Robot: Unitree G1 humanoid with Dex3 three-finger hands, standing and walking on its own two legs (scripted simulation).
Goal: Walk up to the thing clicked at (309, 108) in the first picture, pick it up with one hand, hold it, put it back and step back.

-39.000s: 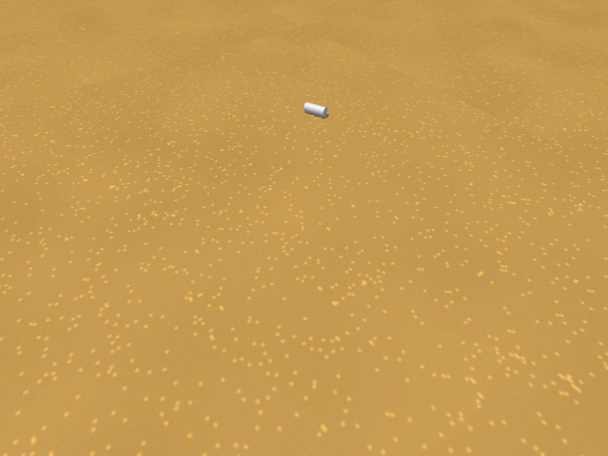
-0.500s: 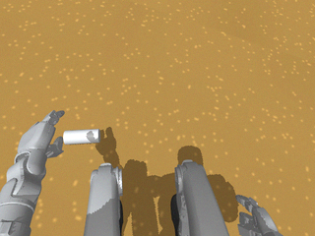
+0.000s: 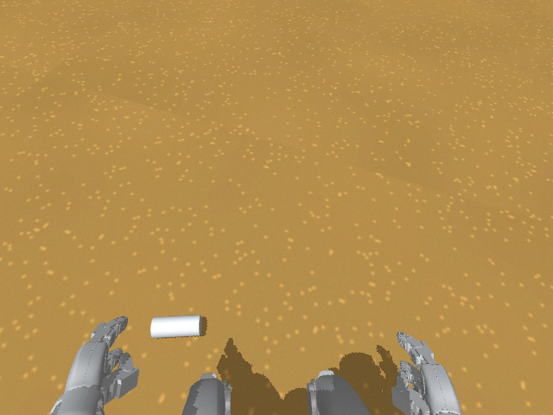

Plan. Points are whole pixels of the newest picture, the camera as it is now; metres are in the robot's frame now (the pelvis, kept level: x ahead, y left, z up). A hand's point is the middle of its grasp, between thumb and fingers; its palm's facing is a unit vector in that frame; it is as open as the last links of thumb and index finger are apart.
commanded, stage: home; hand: left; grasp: from above
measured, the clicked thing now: (177, 326) +0.46 +0.25 -0.61
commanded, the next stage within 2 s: none
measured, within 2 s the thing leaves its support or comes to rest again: neither
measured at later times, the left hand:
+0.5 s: hand (112, 392) +0.19 +0.18 +0.03, palm faces +0.08 -0.98 -0.20, open 7.4 cm
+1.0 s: hand (116, 386) +0.20 +0.18 +0.03, palm faces +0.07 -0.98 -0.20, open 7.4 cm
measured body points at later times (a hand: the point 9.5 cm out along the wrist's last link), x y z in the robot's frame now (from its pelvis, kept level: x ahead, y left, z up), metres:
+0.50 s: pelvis +0.04 +0.00 +0.07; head +0.05 +0.00 +0.52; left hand +0.19 +0.24 +0.04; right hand +0.21 -0.24 +0.02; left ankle +0.05 +0.13 -0.61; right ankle +0.04 -0.14 -0.61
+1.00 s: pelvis +0.04 +0.00 +0.07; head +0.05 +0.00 +0.52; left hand +0.19 +0.23 +0.04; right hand +0.20 -0.24 +0.01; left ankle +0.05 +0.13 -0.61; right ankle +0.04 -0.14 -0.61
